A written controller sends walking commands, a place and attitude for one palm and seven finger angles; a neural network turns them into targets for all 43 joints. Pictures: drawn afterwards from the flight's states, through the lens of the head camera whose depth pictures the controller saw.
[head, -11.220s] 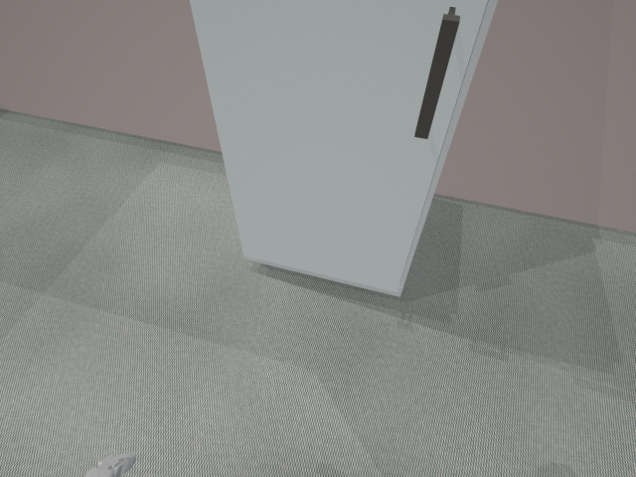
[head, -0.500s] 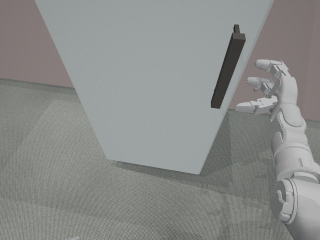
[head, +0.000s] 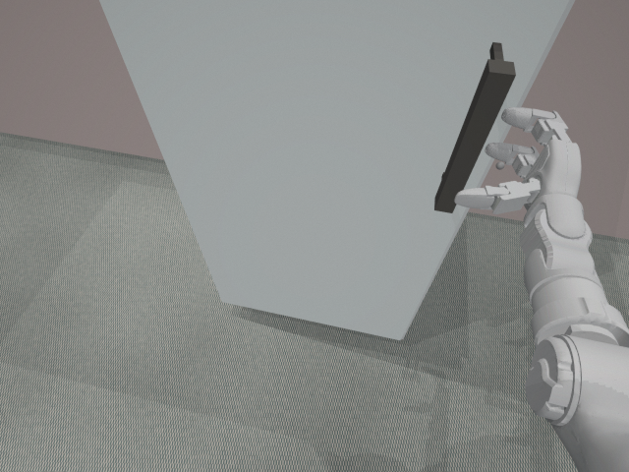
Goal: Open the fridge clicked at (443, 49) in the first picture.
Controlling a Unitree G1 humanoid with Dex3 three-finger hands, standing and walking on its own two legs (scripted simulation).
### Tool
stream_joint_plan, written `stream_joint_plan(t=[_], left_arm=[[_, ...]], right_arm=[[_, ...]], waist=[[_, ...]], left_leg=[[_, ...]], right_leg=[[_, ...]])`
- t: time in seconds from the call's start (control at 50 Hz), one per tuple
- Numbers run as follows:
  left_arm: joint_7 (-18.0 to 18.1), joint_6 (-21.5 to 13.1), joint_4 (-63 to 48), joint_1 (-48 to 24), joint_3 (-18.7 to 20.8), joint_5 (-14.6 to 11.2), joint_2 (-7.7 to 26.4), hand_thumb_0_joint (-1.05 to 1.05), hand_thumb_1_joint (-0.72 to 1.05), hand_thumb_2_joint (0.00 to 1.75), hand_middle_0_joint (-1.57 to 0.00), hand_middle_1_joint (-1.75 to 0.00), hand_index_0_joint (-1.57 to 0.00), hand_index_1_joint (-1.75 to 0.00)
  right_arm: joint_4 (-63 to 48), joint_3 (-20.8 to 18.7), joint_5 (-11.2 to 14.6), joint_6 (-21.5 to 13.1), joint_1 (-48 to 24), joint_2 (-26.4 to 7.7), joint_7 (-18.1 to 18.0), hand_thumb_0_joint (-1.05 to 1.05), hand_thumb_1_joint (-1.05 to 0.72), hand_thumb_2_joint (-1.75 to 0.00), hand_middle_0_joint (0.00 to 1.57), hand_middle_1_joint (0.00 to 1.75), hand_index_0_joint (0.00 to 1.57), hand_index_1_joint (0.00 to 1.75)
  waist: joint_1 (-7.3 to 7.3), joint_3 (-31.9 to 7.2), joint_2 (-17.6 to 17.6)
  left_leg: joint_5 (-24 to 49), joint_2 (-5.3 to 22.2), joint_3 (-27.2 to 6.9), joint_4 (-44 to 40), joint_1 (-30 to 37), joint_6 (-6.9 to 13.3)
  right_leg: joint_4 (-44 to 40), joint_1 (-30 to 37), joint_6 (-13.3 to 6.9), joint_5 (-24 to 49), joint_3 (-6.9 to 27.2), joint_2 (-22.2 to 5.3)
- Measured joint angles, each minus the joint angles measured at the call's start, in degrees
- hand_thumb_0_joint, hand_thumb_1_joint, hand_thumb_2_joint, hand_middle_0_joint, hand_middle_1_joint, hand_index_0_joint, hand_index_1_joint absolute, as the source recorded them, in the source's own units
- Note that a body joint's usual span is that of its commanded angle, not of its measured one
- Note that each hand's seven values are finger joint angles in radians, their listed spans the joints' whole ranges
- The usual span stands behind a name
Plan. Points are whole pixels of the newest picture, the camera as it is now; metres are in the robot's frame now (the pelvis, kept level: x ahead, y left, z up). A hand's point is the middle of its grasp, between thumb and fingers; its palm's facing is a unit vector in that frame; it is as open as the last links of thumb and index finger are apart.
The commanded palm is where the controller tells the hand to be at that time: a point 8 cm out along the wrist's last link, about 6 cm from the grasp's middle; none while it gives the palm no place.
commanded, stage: feel for the door with the fingertips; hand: right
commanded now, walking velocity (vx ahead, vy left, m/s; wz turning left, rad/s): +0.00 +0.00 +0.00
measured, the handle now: (467, 136) +0.55 -0.11 +0.14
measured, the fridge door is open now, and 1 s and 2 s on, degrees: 0 0 0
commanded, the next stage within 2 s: slide the fingers in behind the handle in 0.44 s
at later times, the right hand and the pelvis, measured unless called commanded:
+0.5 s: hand (502, 156) +0.50 -0.15 +0.15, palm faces +0.07 +1.00 +0.02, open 13.9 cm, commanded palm +0.48 -0.20 +0.14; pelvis +0.01 +0.00 +0.00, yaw +0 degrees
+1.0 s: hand (498, 168) +0.48 -0.14 +0.14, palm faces +0.05 +1.00 +0.03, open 14.0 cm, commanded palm +0.46 -0.19 +0.14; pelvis +0.01 +0.00 +0.00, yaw -1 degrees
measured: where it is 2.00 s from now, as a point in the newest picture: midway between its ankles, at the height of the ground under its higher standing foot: outside the picture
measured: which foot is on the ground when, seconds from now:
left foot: down 0.00-1.00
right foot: down 0.00-1.00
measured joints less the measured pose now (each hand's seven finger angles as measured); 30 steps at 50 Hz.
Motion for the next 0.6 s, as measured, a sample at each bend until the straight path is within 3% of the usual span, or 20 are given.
stream_joint_plan(t=[0.1, 0.6], left_arm=[[0.14, -0.13, 0.20, 0.06, 0.17, -0.05, 0.26, 0.01, 0.90, 0.90, -0.20, -0.30, -0.20, -0.30], [-0.51, 1.57, -0.25, 0.16, 0.35, 0.28, 0.14, 0.01, 0.90, 0.90, -0.20, -0.30, -0.20, -0.30]], right_arm=[[1.50, 0.72, 0.33, 0.05, -1.98, -1.55, 1.03, -0.01, 0.50, -0.30, 0.30, 1.20, 0.30, 1.20], [0.89, -1.08, 0.33, 0.41, -1.49, -1.30, 2.24, -0.01, 0.50, -0.30, 0.31, 1.21, 0.31, 1.21]], waist=[[0.14, 0.17, 0.16], [0.05, -1.08, -0.13]], left_leg=[[-0.04, -0.02, 0.62, 0.02, -0.85, 0.19], [-0.80, -0.17, 0.51, -0.17, -0.69, 0.21]], right_leg=[[0.26, -1.18, 0.18, 0.07, 0.63, 0.03], [0.55, -1.20, 0.25, -0.98, 0.67, -0.05]])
